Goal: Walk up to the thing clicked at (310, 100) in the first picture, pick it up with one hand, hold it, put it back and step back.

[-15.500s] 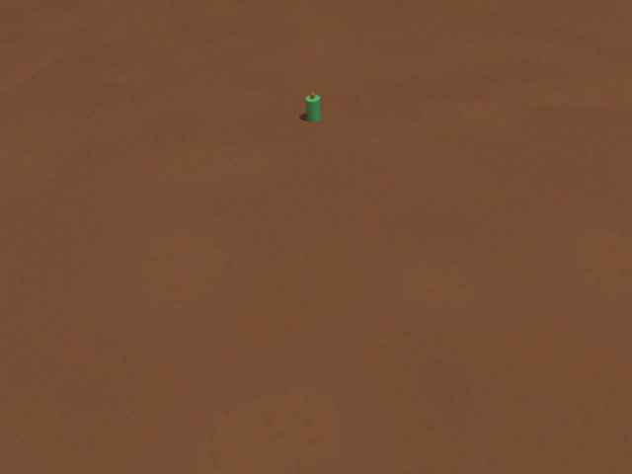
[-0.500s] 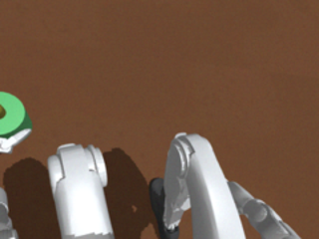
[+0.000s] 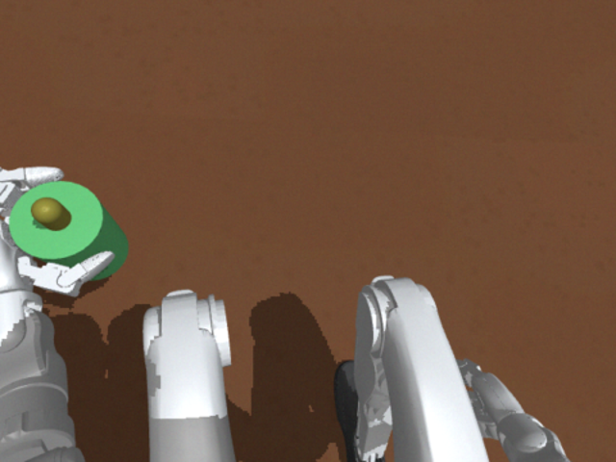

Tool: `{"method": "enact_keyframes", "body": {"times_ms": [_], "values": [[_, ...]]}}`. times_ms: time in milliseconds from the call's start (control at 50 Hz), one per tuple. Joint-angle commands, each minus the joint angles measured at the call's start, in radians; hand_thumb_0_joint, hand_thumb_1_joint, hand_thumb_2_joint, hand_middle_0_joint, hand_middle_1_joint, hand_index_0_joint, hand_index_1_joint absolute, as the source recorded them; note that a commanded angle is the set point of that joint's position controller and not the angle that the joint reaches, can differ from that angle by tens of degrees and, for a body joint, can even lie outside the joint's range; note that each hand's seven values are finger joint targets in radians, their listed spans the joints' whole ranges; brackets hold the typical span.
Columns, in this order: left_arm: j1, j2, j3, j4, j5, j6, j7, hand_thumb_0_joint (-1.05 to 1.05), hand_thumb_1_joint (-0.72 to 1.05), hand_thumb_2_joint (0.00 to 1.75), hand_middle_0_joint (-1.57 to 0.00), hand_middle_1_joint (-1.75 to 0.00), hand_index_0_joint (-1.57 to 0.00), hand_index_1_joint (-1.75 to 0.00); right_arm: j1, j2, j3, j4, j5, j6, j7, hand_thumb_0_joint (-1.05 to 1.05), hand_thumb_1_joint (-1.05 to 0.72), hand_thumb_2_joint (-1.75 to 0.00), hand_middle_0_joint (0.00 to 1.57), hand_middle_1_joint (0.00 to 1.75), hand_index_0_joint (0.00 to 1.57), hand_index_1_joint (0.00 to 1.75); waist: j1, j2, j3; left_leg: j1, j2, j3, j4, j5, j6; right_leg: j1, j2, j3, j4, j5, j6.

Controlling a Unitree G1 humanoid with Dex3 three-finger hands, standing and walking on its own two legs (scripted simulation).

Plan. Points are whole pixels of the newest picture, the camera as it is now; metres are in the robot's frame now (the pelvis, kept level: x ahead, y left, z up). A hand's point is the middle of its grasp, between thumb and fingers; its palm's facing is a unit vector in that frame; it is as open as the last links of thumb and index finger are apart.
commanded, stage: settle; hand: left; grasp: from the side
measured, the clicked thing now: (72, 231) +0.39 +0.30 -0.07
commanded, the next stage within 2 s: lift in 0.96 s
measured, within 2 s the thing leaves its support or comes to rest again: neither
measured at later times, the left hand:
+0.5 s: hand (51, 210) +0.40 +0.30 -0.01, palm faces +0.32 -0.94 -0.05, open 11.7 cm
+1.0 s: hand (48, 197) +0.40 +0.29 +0.01, palm faces +0.33 -0.94 -0.05, open 11.7 cm
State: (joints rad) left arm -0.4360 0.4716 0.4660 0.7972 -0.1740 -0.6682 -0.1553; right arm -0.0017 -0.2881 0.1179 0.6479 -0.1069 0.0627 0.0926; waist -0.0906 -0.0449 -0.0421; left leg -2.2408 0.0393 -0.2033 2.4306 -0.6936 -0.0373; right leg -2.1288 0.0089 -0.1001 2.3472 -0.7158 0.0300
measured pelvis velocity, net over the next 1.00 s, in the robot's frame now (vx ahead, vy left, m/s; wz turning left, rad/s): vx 0.00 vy -0.01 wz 0.06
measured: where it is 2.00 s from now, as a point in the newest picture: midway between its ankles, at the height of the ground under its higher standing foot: (287, 455)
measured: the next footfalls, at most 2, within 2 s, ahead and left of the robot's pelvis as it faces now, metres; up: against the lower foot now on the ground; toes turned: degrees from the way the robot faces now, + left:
none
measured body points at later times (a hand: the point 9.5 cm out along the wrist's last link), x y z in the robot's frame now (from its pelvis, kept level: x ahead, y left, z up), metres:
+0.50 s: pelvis +0.00 -0.01 +0.03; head +0.20 +0.06 +0.43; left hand +0.37 +0.35 +0.00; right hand +0.18 -0.26 -0.09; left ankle +0.08 +0.14 -0.30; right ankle +0.10 -0.13 -0.30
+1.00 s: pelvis +0.00 -0.01 +0.04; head +0.20 +0.05 +0.45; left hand +0.38 +0.34 +0.02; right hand +0.17 -0.26 -0.08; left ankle +0.08 +0.14 -0.30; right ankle +0.10 -0.13 -0.30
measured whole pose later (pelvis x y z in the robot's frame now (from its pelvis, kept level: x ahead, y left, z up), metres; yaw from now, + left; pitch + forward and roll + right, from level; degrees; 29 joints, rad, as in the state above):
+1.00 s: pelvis +0.00 -0.01 +0.04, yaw +3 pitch +32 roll -5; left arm -0.53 0.41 0.50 0.87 -0.13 -0.60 -0.19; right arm 0.07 -0.28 0.03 0.68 -0.08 0.02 0.05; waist -0.09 -0.02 -0.12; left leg -2.14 0.05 -0.13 2.27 -0.69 -0.04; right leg -2.07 0.00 -0.05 2.23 -0.72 0.01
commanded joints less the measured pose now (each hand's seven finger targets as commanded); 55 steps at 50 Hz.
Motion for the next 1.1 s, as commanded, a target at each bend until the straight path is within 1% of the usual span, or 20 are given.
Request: {"method": "enact_keyframes", "body": {"times_ms": [0, 100, 140, 180, 260, 280, 320, 380, 440, 480, 520, 600, 620, 700, 740, 780, 840, 880, 1040, 1080], "values": [[-0.251, 0.224, 0.059, -0.242, -0.04, -0.074, -0.026, 0.0, -0.05, 1.22, -1.16, -1.32, -1.16, -1.35, 0.091, -0.227, -0.105, -0.063, 0.014, -0.021, -0.029, 0.0, -0.9, -0.9, 0.2, 0.3, 0.2, 0.3, 0.013, 0.241, -0.659, 0.452, -0.009, 0.117, -0.303, 0.114, 0.05, 0.306, 0.042, -0.041, -0.253, 0.191, -0.063], [-0.252, 0.223, 0.082, -0.253, -0.043, -0.055, -0.039, 0.0, -0.03, 1.22, -1.17, -1.32, -1.16, -1.34, 0.105, -0.219, -0.124, -0.068, 0.021, -0.028, -0.037, 0.0, -0.9, -0.9, 0.2, 0.3, 0.2, 0.3, 0.027, 0.2, -0.703, 0.451, -0.008, 0.133, -0.31, 0.127, 0.056, 0.356, 0.037, -0.019, -0.29, 0.196, -0.057], [-0.25, 0.201, 0.064, -0.235, -0.038, -0.046, -0.043, 0.0, -0.03, 1.22, -1.17, -1.32, -1.17, -1.35, 0.109, -0.213, -0.127, -0.064, 0.023, -0.032, -0.039, 0.0, -0.9, -0.9, 0.2, 0.3, 0.2, 0.3, 0.021, 0.194, -0.7, 0.447, -0.007, 0.136, -0.313, 0.139, 0.058, 0.368, 0.036, -0.012, -0.295, 0.21, -0.054], [-0.273, 0.245, 0.105, -0.261, -0.033, -0.044, -0.033, 0.0, -0.05, 1.22, -1.17, -1.32, -1.16, -1.35, 0.122, -0.213, -0.133, -0.052, 0.024, -0.033, -0.044, 0.0, -0.91, -0.9, 0.2, 0.3, 0.2, 0.3, 0.039, 0.196, -0.713, 0.46, -0.004, 0.14, -0.319, 0.157, 0.058, 0.381, 0.034, -0.008, -0.297, 0.224, -0.054], [-0.3, 0.224, 0.095, -0.277, -0.03, -0.039, -0.032, 0.0, -0.07, 1.24, -1.17, -1.33, -1.17, -1.36, 0.125, -0.202, -0.144, -0.048, 0.025, -0.04, -0.048, 0.0, -0.9, -0.9, 0.2, 0.3, 0.2, 0.3, 0.031, 0.198, -0.7, 0.465, -0.004, 0.144, -0.338, 0.133, 0.057, 0.376, 0.034, 0.001, -0.32, 0.192, -0.055], [-0.273, 0.193, 0.078, -0.232, -0.028, -0.033, -0.036, 0.0, -0.06, 1.23, -1.17, -1.32, -1.16, -1.35, 0.118, -0.205, -0.145, -0.052, 0.027, -0.042, -0.048, 0.0, -0.91, -0.91, 0.2, 0.3, 0.2, 0.3, 0.022, 0.181, -0.68, 0.462, -0.004, 0.14, -0.347, 0.117, 0.058, 0.357, 0.034, -0.005, -0.322, 0.175, -0.057], [-0.312, 0.227, 0.094, -0.275, -0.024, -0.038, -0.04, 0.0, -0.06, 1.22, -1.19, -1.32, -1.18, -1.35, 0.128, -0.205, -0.147, -0.043, 0.025, -0.045, -0.051, 0.0, -0.91, -0.9, 0.2, 0.3, 0.2, 0.3, 0.032, 0.227, -0.708, 0.498, -0.005, 0.143, -0.36, 0.125, 0.055, 0.361, 0.031, -0.006, -0.317, 0.182, -0.063], [-0.295, 0.186, 0.081, -0.25, -0.026, -0.027, -0.047, 0.0, -0.03, 1.24, -1.2, -1.34, -1.19, -1.37, 0.134, -0.208, -0.15, -0.047, 0.029, -0.046, -0.051, 0.0, -0.91, -0.9, 0.2, 0.3, 0.2, 0.3, 0.025, 0.236, -0.717, 0.54, -0.005, 0.134, -0.379, 0.16, 0.048, 0.337, 0.028, -0.018, -0.304, 0.204, -0.067], [-0.309, 0.21, 0.096, -0.255, -0.017, -0.024, -0.037, 0.0, -0.03, 1.26, -1.21, -1.35, -1.2, -1.38, 0.142, -0.202, -0.153, -0.048, 0.029, -0.047, -0.053, 0.0, -0.91, -0.91, 0.2, 0.3, 0.2, 0.3, 0.032, 0.224, -0.731, 0.546, -0.006, 0.138, -0.383, 0.17, 0.051, 0.354, 0.027, -0.012, -0.32, 0.21, -0.065], [-0.308, 0.174, 0.065, -0.238, -0.014, -0.019, -0.041, 0.0, -0.05, 1.28, -1.21, -1.37, -1.21, -1.4, 0.137, -0.196, -0.153, -0.052, 0.028, -0.05, -0.054, 0.0, -0.91, -0.91, 0.2, 0.3, 0.2, 0.3, 0.02, 0.223, -0.714, 0.536, -0.007, 0.144, -0.385, 0.15, 0.054, 0.356, 0.027, -0.007, -0.333, 0.201, -0.064], [-0.331, 0.195, 0.085, -0.253, -0.014, -0.022, -0.039, 0.0, -0.02, 1.29, -1.21, -1.37, -1.2, -1.4, 0.148, -0.199, -0.156, -0.04, 0.029, -0.052, -0.055, 0.0, -0.91, -0.91, 0.2, 0.3, 0.2, 0.3, 0.026, 0.236, -0.725, 0.564, -0.007, 0.14, -0.394, 0.168, 0.05, 0.342, 0.025, -0.009, -0.325, 0.208, -0.067], [-0.356, 0.181, 0.071, -0.231, -0.011, -0.025, -0.043, 0.0, -0.03, 1.29, -1.2, -1.36, -1.19, -1.39, 0.149, -0.199, -0.156, -0.043, 0.029, -0.055, -0.054, 0.0, -0.91, -0.91, 0.2, 0.3, 0.2, 0.3, 0.014, 0.23, -0.705, 0.566, -0.008, 0.136, -0.405, 0.149, 0.049, 0.326, 0.022, -0.012, -0.331, 0.19, -0.068], [-0.37, 0.21, 0.089, -0.244, -0.008, -0.03, -0.04, 0.0, -0.05, 1.29, -1.19, -1.35, -1.18, -1.39, 0.148, -0.197, -0.158, -0.043, 0.029, -0.056, -0.056, 0.0, -0.91, -0.91, 0.2, 0.3, 0.2, 0.3, 0.025, 0.228, -0.72, 0.568, -0.009, 0.143, -0.407, 0.137, 0.051, 0.338, 0.023, -0.006, -0.341, 0.179, -0.067], [-0.387, 0.194, 0.075, -0.231, -0.009, -0.03, -0.041, 0.0, -0.03, 1.29, -1.19, -1.36, -1.19, -1.39, 0.156, -0.19, -0.157, -0.042, 0.028, -0.061, -0.055, 0.0, -0.91, -0.91, 0.2, 0.3, 0.2, 0.3, 0.017, 0.203, -0.715, 0.538, -0.012, 0.154, -0.41, 0.118, 0.056, 0.372, 0.022, 0.004, -0.366, 0.165, -0.062], [-0.38, 0.211, 0.092, -0.213, -0.008, -0.031, -0.037, 0.0, -0.04, 1.28, -1.19, -1.35, -1.18, -1.38, 0.155, -0.19, -0.157, -0.043, 0.029, -0.061, -0.056, 0.0, -0.9, -0.9, 0.2, 0.3, 0.2, 0.3, 0.024, 0.199, -0.73, 0.545, -0.013, 0.155, -0.414, 0.114, 0.056, 0.375, 0.023, 0.005, -0.369, 0.157, -0.063], [-0.367, 0.185, 0.066, -0.184, -0.002, -0.029, -0.042, 0.0, -0.03, 1.29, -1.18, -1.35, -1.18, -1.38, 0.156, -0.191, -0.157, -0.04, 0.03, -0.062, -0.056, 0.0, -0.9, -0.9, 0.2, 0.3, 0.2, 0.3, 0.017, 0.207, -0.706, 0.557, -0.011, 0.152, -0.424, 0.122, 0.054, 0.358, 0.023, 0.001, -0.362, 0.162, -0.066], [-0.398, 0.216, 0.097, -0.21, -0.002, -0.032, -0.032, 0.0, -0.02, 1.29, -1.18, -1.34, -1.17, -1.37, 0.163, -0.192, -0.158, -0.037, 0.03, -0.063, -0.057, 0.0, -0.9, -0.9, 0.2, 0.3, 0.2, 0.3, 0.03, 0.217, -0.736, 0.579, -0.012, 0.152, -0.426, 0.147, 0.053, 0.363, 0.021, 0.003, -0.361, 0.184, -0.067], [-0.38, 0.185, 0.068, -0.188, 0.005, -0.028, -0.031, 0.0, -0.01, 1.3, -1.18, -1.34, -1.17, -1.38, 0.162, -0.185, -0.158, -0.042, 0.03, -0.061, -0.055, 0.0, -0.9, -0.91, 0.2, 0.3, 0.2, 0.3, 0.024, 0.214, -0.725, 0.573, -0.014, 0.156, -0.434, 0.135, 0.054, 0.367, 0.021, 0.008, -0.373, 0.174, -0.067], [-0.408, 0.196, 0.081, -0.185, 0.01, -0.032, -0.032, 0.0, -0.03, 1.29, -1.17, -1.34, -1.16, -1.37, 0.179, -0.187, -0.162, -0.027, 0.028, -0.059, -0.056, 0.0, -0.9, -0.91, 0.2, 0.3, 0.2, 0.3, 0.018, 0.214, -0.732, 0.595, -0.013, 0.156, -0.439, 0.154, 0.054, 0.371, 0.02, 0.006, -0.377, 0.188, -0.067], [-0.41, 0.203, 0.078, -0.194, 0.012, -0.031, -0.033, 0.0, -0.1, 1.22, -1.23, -1.41, -1.26, -1.41, 0.179, -0.182, -0.162, -0.033, 0.03, -0.06, -0.057, 0.0, -0.93, -0.9, 0.2, 0.3, 0.2, 0.3, 0.024, 0.215, -0.739, 0.582, -0.015, 0.161, -0.445, 0.134, 0.055, 0.384, 0.02, 0.011, -0.388, 0.169, -0.067]]}}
